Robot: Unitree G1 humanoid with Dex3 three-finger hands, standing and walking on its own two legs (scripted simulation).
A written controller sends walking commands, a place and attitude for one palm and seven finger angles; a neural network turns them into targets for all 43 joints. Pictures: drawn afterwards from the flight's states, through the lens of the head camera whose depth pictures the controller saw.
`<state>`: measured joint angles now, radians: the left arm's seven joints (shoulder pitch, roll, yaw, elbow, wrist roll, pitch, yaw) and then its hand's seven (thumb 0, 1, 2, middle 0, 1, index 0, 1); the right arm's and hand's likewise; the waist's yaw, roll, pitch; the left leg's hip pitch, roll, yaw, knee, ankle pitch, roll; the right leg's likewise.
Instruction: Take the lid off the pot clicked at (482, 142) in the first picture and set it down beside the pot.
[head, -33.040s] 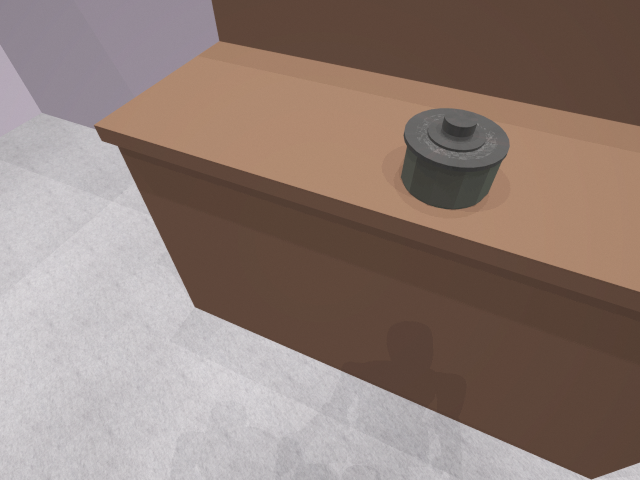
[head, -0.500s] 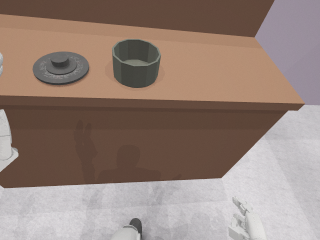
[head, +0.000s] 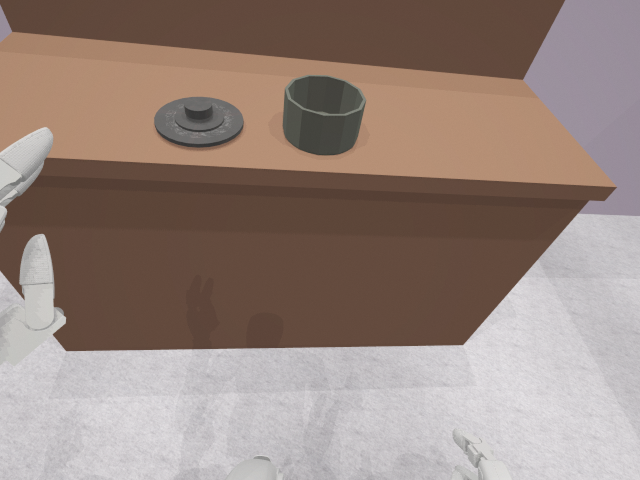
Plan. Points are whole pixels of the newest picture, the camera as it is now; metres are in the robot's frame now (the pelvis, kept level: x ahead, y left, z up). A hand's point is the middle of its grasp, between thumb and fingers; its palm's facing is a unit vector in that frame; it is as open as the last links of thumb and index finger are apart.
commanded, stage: stop stepping back and stand still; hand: left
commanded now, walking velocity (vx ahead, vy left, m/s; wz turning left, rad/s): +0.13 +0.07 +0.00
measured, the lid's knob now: (198, 108) +0.71 +0.30 +0.06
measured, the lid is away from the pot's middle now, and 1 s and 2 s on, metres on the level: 0.24 0.24 0.24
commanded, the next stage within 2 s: let the arm hang, fingers relaxed in 1.22 s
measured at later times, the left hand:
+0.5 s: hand (38, 369) +0.20 +0.32 +0.06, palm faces +0.24 -0.85 -0.47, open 7.4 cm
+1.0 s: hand out of the picture -0.02 +0.23 -0.17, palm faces +0.06 -0.98 -0.19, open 7.3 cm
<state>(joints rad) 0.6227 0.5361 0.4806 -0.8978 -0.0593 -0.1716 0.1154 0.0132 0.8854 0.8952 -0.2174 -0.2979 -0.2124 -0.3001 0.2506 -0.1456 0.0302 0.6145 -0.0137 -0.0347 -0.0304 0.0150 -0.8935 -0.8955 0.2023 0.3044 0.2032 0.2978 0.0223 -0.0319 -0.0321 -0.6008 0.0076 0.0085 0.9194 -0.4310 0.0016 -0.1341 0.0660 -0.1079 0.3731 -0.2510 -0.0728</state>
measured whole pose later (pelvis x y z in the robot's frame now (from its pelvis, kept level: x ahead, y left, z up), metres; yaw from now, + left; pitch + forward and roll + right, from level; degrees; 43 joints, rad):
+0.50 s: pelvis -0.01 +0.06 -0.02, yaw +5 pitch +1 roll -3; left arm 0.38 0.38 0.17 -0.11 0.03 -0.06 0.03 0.00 0.90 0.90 -0.20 -0.30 -0.20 -0.30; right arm 0.24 -0.23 -0.01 0.72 -0.01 -0.02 0.02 0.01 -0.89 -0.90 0.20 0.30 0.20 0.30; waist 0.00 0.09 -0.09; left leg -0.46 0.06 0.07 0.78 -0.36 0.01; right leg -0.27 -0.03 -0.14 0.65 -0.40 0.01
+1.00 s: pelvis +0.02 +0.05 +0.01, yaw +4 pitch +1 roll -1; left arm 0.32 0.18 -0.01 1.08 0.00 0.02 0.03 0.01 0.93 0.89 -0.20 -0.29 -0.20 -0.30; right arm 0.32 -0.16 -0.03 1.03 -0.01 0.02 -0.03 0.01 -0.90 -0.90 0.19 0.30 0.20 0.30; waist -0.02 -0.01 0.09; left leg -0.26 0.02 0.08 0.49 -0.24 0.03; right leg -0.15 0.02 -0.03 0.42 -0.29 -0.01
